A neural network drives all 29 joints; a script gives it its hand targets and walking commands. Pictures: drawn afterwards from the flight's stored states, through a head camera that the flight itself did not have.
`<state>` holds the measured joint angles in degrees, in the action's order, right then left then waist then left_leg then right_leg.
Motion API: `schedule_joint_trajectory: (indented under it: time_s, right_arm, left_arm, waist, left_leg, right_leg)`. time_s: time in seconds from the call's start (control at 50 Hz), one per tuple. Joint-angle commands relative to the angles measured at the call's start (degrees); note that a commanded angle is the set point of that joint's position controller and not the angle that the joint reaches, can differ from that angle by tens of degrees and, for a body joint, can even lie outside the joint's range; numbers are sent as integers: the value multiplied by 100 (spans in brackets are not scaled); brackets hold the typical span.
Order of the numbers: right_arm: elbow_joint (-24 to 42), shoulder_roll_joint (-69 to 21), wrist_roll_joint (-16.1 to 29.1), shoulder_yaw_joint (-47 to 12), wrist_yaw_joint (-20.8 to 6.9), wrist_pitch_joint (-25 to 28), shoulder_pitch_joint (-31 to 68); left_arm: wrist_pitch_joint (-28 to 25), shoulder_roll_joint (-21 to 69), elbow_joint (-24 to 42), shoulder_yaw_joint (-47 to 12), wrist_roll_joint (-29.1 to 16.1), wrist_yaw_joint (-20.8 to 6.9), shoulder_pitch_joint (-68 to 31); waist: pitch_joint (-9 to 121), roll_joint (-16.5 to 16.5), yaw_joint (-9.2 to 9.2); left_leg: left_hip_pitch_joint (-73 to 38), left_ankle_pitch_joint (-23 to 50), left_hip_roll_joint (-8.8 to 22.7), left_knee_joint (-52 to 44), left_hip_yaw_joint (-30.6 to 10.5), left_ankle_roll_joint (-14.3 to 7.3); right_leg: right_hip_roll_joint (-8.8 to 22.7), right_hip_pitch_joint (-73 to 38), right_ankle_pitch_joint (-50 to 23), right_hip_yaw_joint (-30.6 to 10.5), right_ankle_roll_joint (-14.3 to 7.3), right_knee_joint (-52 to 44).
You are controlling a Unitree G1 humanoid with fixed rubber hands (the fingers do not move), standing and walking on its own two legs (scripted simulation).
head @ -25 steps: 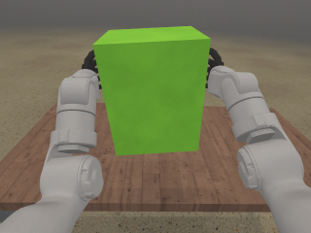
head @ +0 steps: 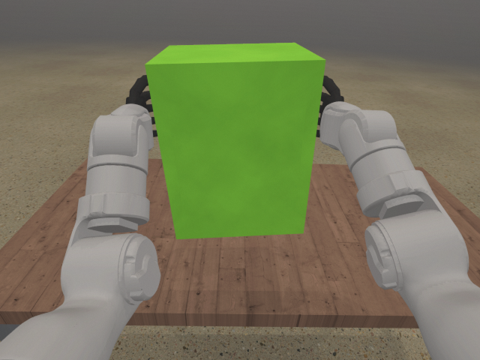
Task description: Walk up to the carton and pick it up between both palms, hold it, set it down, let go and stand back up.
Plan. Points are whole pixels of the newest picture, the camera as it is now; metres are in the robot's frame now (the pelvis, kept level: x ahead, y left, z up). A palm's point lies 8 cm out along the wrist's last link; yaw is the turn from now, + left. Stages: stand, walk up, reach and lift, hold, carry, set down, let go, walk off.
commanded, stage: hold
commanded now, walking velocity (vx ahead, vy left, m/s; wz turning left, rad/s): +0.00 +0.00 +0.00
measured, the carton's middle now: (236, 139) +0.37 -0.01 +0.29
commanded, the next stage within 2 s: none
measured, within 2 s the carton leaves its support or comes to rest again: neither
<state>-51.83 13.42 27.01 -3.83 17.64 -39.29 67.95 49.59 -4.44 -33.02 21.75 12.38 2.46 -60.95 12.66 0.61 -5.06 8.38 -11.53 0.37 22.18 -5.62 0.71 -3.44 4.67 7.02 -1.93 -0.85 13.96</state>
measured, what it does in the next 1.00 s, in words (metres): stands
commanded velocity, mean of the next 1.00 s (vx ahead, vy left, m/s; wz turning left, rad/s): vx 0.00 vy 0.00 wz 0.00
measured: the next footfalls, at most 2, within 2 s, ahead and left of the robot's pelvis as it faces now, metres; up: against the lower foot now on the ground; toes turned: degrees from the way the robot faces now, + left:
none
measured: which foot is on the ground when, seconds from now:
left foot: down 0.00-1.00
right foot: down 0.00-1.00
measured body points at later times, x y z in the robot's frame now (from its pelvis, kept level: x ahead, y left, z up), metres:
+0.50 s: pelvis +0.01 +0.01 +0.00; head -0.09 +0.02 +0.44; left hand +0.40 +0.13 +0.32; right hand +0.38 -0.16 +0.33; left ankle +0.01 +0.12 -0.75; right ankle +0.01 -0.11 -0.75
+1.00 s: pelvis +0.00 +0.00 +0.00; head -0.09 +0.02 +0.44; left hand +0.39 +0.16 +0.32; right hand +0.39 -0.14 +0.33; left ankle +0.01 +0.12 -0.75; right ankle +0.01 -0.11 -0.75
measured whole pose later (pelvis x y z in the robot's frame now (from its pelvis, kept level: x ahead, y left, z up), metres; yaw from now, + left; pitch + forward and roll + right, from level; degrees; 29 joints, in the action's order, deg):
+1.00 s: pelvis +0.00 +0.00 +0.00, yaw +1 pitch -1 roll -2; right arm -54.1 12.2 24.8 -0.3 18.0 -38.4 70.7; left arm 47.7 -6.5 -37.1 22.1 11.9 1.8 -64.5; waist 12.0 0.0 -4.2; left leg 9.8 -10.9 -0.1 22.2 -6.5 0.7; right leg -3.2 5.8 6.8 -1.4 -0.8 14.0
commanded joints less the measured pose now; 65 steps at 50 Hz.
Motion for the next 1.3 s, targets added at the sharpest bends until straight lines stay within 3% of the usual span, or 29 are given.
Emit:
schedule_joint_trajectory:
  time_s: [0.0, 0.02, 0.08, 0.16, 0.18, 0.26, 0.3, 0.36, 0.42, 0.44, 0.46, 0.56, 0.58, 0.62, 0.64, 0.66, 0.68, 0.7, 0.72, 0.8, 0.92, 1.08, 1.28]
  right_arm:
    - [2224, -4168, 921, -699, -780, 205, 4733]
    - [2101, -4078, 908, -598, -772, 177, 4548]
    - [2247, -4145, 1030, -787, -747, 190, 4570]
    - [2222, -3983, 961, -659, -782, 180, 4681]
    - [2141, -4050, 972, -683, -803, 174, 4542]
    - [2129, -3982, 921, -625, -884, 181, 4626]
    - [2160, -4049, 1035, -754, -894, 184, 4541]
    - [1925, -3836, 1063, -739, -846, 97, 4126]
    - [1701, -3861, 1037, -850, -834, 33, 4161]
    - [1883, -3925, 1067, -875, -820, 68, 4162]
    - [2050, -3933, 1114, -861, -800, 93, 4204]
    - [2275, -3987, 1127, -831, -771, 113, 4299]
    - [2498, -4094, 1119, -917, -769, 146, 4462]
    - [2432, -4071, 1077, -832, -756, 137, 4473]
    - [2444, -4124, 1075, -917, -756, 140, 4534]
    - [2267, -4047, 1051, -811, -761, 125, 4332]
    - [1893, -4391, 963, -772, -802, 140, 4716]
    - [1930, -4278, 913, -698, -828, 153, 4639]
    - [2003, -4318, 935, -667, -833, 208, 4775]
    - [2121, -4191, 954, -583, -779, 248, 4944]
    - [1584, -3819, 586, -181, -751, 249, 4634]
    - [1761, -3887, 812, -406, -783, 297, 4667]
    - [2015, -4061, 977, -630, -814, 283, 4691]
  left_arm:
    - [-535, 3353, 825, -1884, -1103, -859, -4577]
    - [-500, 3423, 763, -1931, -1058, -846, -4429]
    - [-498, 3435, 1076, -1965, -1136, -828, -4488]
    - [-415, 3497, 704, -1953, -1095, -809, -4344]
    - [-474, 3565, 1020, -2065, -1135, -786, -4440]
    - [-496, 3646, 924, -2118, -1207, -716, -4497]
    - [-508, 3593, 1110, -2056, -1191, -676, -4462]
    - [-433, 3518, 1196, -2106, -1144, -709, -4310]
    - [-295, 3180, 831, -1580, -776, -803, -4054]
    - [-313, 3247, 1041, -1741, -854, -837, -4089]
    - [-333, 3381, 1269, -1977, -962, -840, -4210]
    - [-364, 3490, 1272, -2080, -1096, -824, -4291]
    - [-365, 3468, 1184, -2007, -1080, -816, -4241]
    - [-379, 3454, 1071, -1986, -1016, -815, -4195]
    - [-395, 3388, 1072, -1892, -1005, -807, -4204]
    - [-389, 3452, 1120, -1999, -1017, -802, -4221]
    - [-377, 2880, 578, -1349, -592, -839, -4478]
    - [-407, 2945, 480, -1457, -682, -870, -4403]
    - [-458, 3061, 551, -1495, -774, -887, -4487]
    - [-552, 3239, 546, -1778, -1062, -823, -4681]
    - [-585, 3268, 138, -1650, -1028, -944, -4447]
    - [-632, 3299, 583, -1783, -1074, -900, -4616]
    - [-579, 3281, 736, -1812, -1040, -795, -4528]
  waist:
    - [1729, 51, -41]
    - [1624, 240, -128]
    - [1971, 180, -70]
    - [1708, 267, -64]
    - [1866, 314, -101]
    - [1966, 338, -63]
    - [2053, 258, -9]
    - [1857, 327, -173]
    - [1322, -43, 119]
    - [1593, -54, 50]
    - [1771, 157, -68]
    - [1795, 169, -111]
    - [1795, 73, -12]
    - [1724, 77, -65]
    - [1757, -75, 28]
    - [1730, 83, -108]
    - [1232, -261, 511]
    - [1351, -261, 271]
    - [1592, -117, 428]
    - [1979, 21, 117]
    - [1558, 222, -147]
    - [1903, 416, -81]
    - [1920, 192, 74]
  left_leg:
    - [-219, 895, -249, -169, 203, 171]
    - [-277, 957, -235, -168, 204, 216]
    - [-369, 1185, -254, -96, 187, 228]
    - [-235, 856, -225, -186, 187, 234]
    - [-294, 950, -188, -205, 169, 261]
    - [-279, 919, -134, -238, 115, 263]
    - [-446, 1445, -161, -94, 135, 284]
    - [-597, 1664, -160, -74, 134, 383]
    - [-424, 1448, -190, -199, 217, 223]
    - [-509, 1546, -184, -166, 196, 236]
    - [-605, 1684, -186, -84, 184, 310]
    - [-572, 1639, -211, -46, 185, 335]
    - [-516, 1597, -227, -34, 188, 263]
    - [-484, 1429, -240, -68, 178, 248]
    - [-473, 1415, -241, -69, 197, 188]
    - [-536, 1437, -210, -83, 161, 254]
    - [-379, 1061, -296, -204, 170, 18]
    - [-378, 897, -262, -255, 234, -9]
    - [-257, 883, -263, -239, 182, 7]
    - [-401, 1158, -277, -67, 238, 132]
    - [-10, 637, -212, -297, 200, 245]
    - [-226, 1389, -187, -128, 104, 367]
    - [-400, 1473, -209, -69, 135, 243]
  right_leg:
    - [-43, -584, -827, -111, 267, -13]
    - [-29, -519, -897, -118, 250, -32]
    - [-66, -665, -1087, -95, 286, 51]
    - [-71, -551, -718, -88, 220, -25]
    - [-101, -551, -739, -82, 198, 26]
    - [-162, -531, -602, -34, 150, 55]
    - [-172, -648, -1093, -54, 176, 92]
    - [-171, -651, -1337, -58, 187, 79]
    - [-116, -657, -1190, -63, 254, 16]
    - [-137, -761, -1344, -80, 256, 66]
    - [-132, -801, -1511, -80, 239, 82]
    - [-161, -712, -1456, -45, 259, 68]
    - [-142, -739, -1441, -46, 290, 37]
    - [-120, -708, -1370, -61, 300, 36]
    - [-114, -702, -1334, -70, 321, 32]
    - [-119, -684, -1363, -62, 290, 46]
    - [-108, -473, -783, 56, 433, -26]
    - [-127, -365, -690, -17, 389, -39]
    - [-92, -531, -537, -33, 345, -26]
    - [-116, -494, -957, -48, 322, 13]
    - [-30, -597, -562, -86, 152, -53]
    - [-116, -800, -1000, 15, 159, 80]
    - [-161, -654, -961, 26, 252, 60]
